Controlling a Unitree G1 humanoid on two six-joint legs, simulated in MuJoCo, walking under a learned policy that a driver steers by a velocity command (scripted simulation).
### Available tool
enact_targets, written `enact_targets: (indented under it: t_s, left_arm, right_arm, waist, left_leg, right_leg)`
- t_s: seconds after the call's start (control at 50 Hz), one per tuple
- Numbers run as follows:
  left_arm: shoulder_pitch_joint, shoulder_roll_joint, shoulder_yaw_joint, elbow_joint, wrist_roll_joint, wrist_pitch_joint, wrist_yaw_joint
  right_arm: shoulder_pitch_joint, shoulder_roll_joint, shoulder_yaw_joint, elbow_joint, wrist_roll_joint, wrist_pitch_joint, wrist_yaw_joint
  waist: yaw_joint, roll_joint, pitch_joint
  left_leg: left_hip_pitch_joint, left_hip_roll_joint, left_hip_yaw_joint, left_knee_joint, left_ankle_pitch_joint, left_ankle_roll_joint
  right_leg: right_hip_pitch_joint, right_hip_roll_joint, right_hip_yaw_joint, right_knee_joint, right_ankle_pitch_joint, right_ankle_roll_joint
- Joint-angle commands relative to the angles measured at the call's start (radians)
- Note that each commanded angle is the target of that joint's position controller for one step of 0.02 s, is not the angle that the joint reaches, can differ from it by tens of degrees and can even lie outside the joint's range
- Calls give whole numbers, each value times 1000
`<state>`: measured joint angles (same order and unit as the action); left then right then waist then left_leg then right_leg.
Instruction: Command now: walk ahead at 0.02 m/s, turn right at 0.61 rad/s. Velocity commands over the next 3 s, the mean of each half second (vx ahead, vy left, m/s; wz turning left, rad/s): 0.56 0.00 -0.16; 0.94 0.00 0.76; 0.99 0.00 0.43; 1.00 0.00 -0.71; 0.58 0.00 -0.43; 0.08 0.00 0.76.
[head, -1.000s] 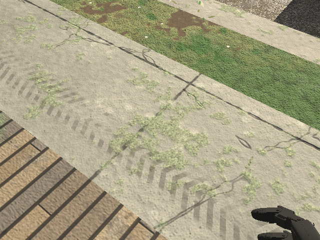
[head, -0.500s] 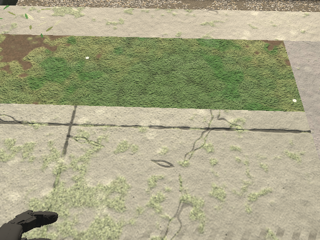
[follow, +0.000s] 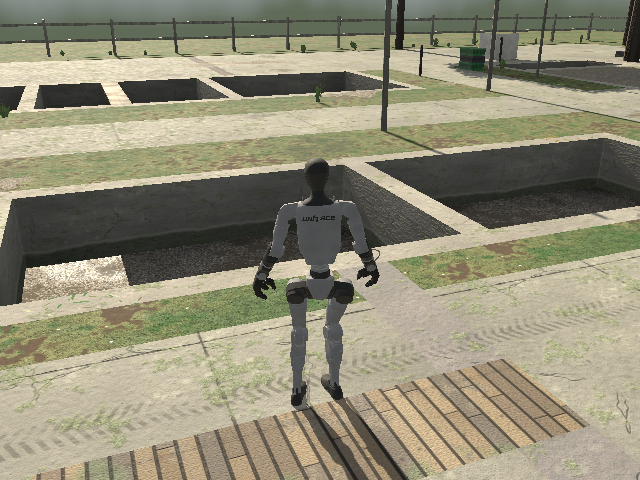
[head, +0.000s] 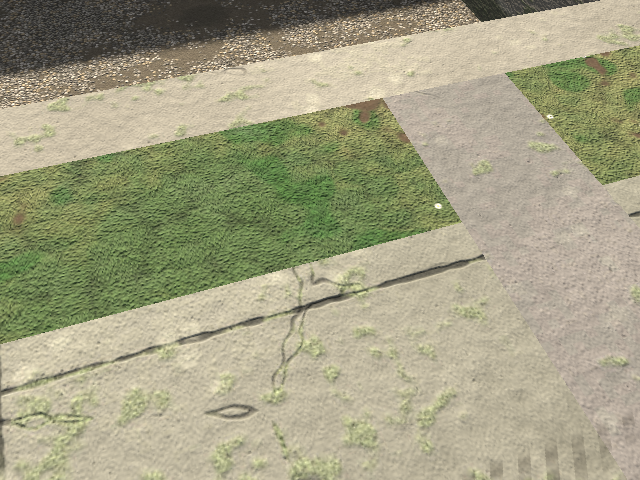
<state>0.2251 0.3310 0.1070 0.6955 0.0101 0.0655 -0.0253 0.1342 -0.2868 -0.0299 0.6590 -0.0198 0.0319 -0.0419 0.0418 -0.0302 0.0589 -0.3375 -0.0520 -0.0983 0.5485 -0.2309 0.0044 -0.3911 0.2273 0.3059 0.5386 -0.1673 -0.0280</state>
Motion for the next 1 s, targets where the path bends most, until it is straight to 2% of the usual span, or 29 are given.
enact_targets:
  t_s: [0.02,0.04,0.08,0.12,0.18,0.3,0.36,0.38,0.4,0.42,0.44,0.46,0.48,0.5,0.52,0.56,0.68,0.74,0.78,0.8,0.82,0.84,0.86,0.88,0.9,0.92,0.94,0.96,1.0]
  left_arm:
    - [-2,106,20,-79,17,-26,18]
    - [5,137,26,-65,37,-31,14]
    - [57,110,13,-40,38,-29,-12]
    - [80,88,-5,-16,37,-34,-33]
    - [-33,72,-23,-40,37,-51,-39]
    - [-145,53,-56,-59,20,-78,-41]
    - [-139,33,-71,-61,16,-95,-24]
    - [-72,20,-75,-42,16,-108,-9]
    - [50,46,-65,-2,16,-122,7]
    - [230,114,-46,39,24,-136,26]
    - [281,231,-21,32,37,-138,39]
    - [222,237,-9,28,43,-138,51]
    - [140,149,-33,10,39,-143,48]
    - [83,97,-49,0,31,-148,43]
    - [52,76,-57,-7,26,-150,44]
    - [72,65,-60,13,19,-161,44]
    - [124,44,-56,75,24,-194,28]
    - [166,51,-54,112,22,-197,36]
    - [178,83,-50,126,24,-192,43]
    - [193,110,-43,131,27,-182,51]
    - [184,147,-34,128,35,-164,59]
    - [152,181,-22,117,45,-143,64]
    - [124,198,-16,97,44,-131,61]
    - [128,149,-26,98,48,-136,46]
    - [140,4,-65,-7,27,-161,18]
    - [-6,75,-63,-62,31,-189,20]
    - [-59,74,-69,-86,24,-206,20]
    - [-32,68,-77,-74,25,-212,23]
    - [13,56,-86,-63,59,-174,23]
  right_arm:
    - [20,-246,-66,-67,-29,-12,-4]
    - [28,-181,-53,-61,-26,-10,3]
    - [-10,-146,-44,-53,-18,-16,18]
    - [27,-137,-43,-37,-16,-31,33]
    - [145,-153,-57,18,-5,-59,45]
    - [212,-184,-73,68,6,-80,54]
    - [220,-188,-79,88,14,-63,64]
    - [199,-177,-78,86,21,-56,62]
    - [163,-138,-70,67,21,-61,60]
    - [84,-63,-50,21,22,-75,63]
    - [35,20,-25,-41,41,-92,64]
    - [18,-48,-34,-53,28,-93,61]
    - [22,-90,-48,-31,22,-87,69]
    - [69,-100,-54,-3,14,-82,82]
    - [101,-110,-61,18,1,-72,95]
    - [95,-91,-59,26,-12,-52,116]
    - [-63,-65,-42,-34,-8,-35,138]
    - [-165,-42,-21,-68,-12,-38,155]
    - [-175,-30,-9,-79,-4,-36,150]
    - [-141,-45,-12,-71,0,-35,142]
    - [-51,-70,-19,-52,4,-35,133]
    - [116,-107,-36,-10,9,-37,123]
    - [322,-167,-66,52,4,-46,107]
    - [409,-230,-97,95,-2,-44,82]
    - [290,-352,-123,69,-15,-22,72]
    - [323,-341,-129,39,2,-17,72]
    - [318,-319,-124,63,2,-23,61]
    - [296,-262,-111,78,1,-33,55]
    - [204,-203,-85,65,1,-58,42]
  waist:
    - [-42,241,-80]
    - [-22,153,-97]
    - [8,186,-89]
    - [-13,193,-60]
    - [-77,138,-17]
    - [-111,212,-28]
    - [-80,201,19]
    - [-30,148,23]
    - [32,80,-17]
    - [130,-64,-103]
    - [149,-228,-147]
    - [121,-138,-109]
    - [72,-63,-67]
    - [29,-60,-57]
    - [1,-76,-57]
    - [-8,-83,-14]
    - [-18,-59,93]
    - [3,-17,132]
    - [-16,-28,95]
    - [-42,-55,44]
    - [-99,-87,-24]
    - [-187,-115,-118]
    - [-275,-96,-221]
    - [-285,7,-250]
    - [-133,333,-273]
    - [-215,120,-350]
    - [-190,64,-237]
    - [-124,-34,-123]
    - [-28,-48,-38]
  left_leg:
    - [138,423,-479,-380,-222,203]
    - [87,386,-422,-366,-329,202]
    - [104,276,-308,-377,-436,142]
    - [139,245,-264,-399,-450,136]
    - [225,248,-245,-399,-405,136]
    - [183,259,-181,-417,-308,156]
    - [-1,237,-156,-373,-261,177]
    - [-95,214,-147,-315,-261,172]
    - [-256,169,-129,-206,-248,145]
    - [-445,70,-49,52,-278,102]
    - [-627,-20,47,351,-300,80]
    - [-684,51,-20,486,-195,91]
    - [-678,81,-38,543,-112,85]
    - [-631,94,-26,549,-57,65]
    - [-586,108,-7,558,-26,45]
    - [-580,116,26,619,47,23]
    - [-594,144,97,517,215,39]
    - [-503,136,207,338,226,92]
    - [-350,70,295,233,187,148]
    - [-284,22,328,222,143,169]
    - [-195,-15,333,216,73,190]
    - [-25,-50,320,226,-18,214]
    - [241,-80,265,166,-73,245]
    - [493,-23,119,107,-153,271]
    - [742,257,-495,-78,-332,441]
    - [755,287,-695,-222,-353,457]
    - [645,297,-650,-284,-314,418]
    - [464,272,-571,-308,-229,376]
    - [201,180,-405,-322,-138,348]
  right_leg:
    - [-195,16,-112,347,-365,37]
    - [-150,-61,-98,456,-287,32]
    - [-175,-72,-125,578,-173,25]
    - [-231,-86,-157,642,-150,24]
    - [-306,-110,-159,551,-112,33]
    - [-118,-192,-292,171,-154,54]
    - [129,-182,-352,-73,-193,5]
    - [268,-176,-366,-170,-76,-16]
    - [495,-197,-335,-169,-63,-32]
    - [720,-386,-120,-236,-276,-53]
    - [773,-639,251,-359,-608,-102]
    - [653,-698,327,-365,-643,-165]
    - [608,-624,214,-348,-573,-137]
    - [546,-565,97,-362,-478,-99]
    - [497,-529,7,-387,-411,-76]
    - [433,-482,-137,-426,-263,-64]
    - [369,-447,-401,-498,-6,-59]
    - [398,-438,-510,-507,213,-41]
    - [444,-440,-574,-408,752,-16]
    - [505,-452,-581,-312,1052,-8]
    - [547,-472,-581,-163,1253,-6]
    - [530,-498,-571,55,1354,-21]
    - [410,-499,-548,341,1245,-39]
    - [157,-408,-543,683,651,-20]
    - [-361,-183,-464,1097,-292,58]
    - [-469,-201,-238,1138,-208,34]
    - [-493,-258,-210,1070,-168,25]
    - [-437,-307,-217,939,-132,22]
    - [-307,-350,-216,818,-173,47]
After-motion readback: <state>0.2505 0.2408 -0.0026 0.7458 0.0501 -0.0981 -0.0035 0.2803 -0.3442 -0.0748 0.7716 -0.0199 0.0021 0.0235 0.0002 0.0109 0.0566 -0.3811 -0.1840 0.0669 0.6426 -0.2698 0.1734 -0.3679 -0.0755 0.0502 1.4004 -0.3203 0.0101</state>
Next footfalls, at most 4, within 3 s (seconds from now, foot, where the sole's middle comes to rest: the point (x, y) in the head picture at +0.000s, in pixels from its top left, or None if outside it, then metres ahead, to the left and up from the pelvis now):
0.42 right None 0.10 -0.13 -0.77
0.88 left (284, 454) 0.51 0.10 -0.77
1.32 right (282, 269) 0.96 0.15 -0.77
1.72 left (147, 200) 1.17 0.53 -0.77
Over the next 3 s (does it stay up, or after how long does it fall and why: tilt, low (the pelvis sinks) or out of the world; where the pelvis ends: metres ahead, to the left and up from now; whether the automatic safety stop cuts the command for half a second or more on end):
stays up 1.49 0.40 0.01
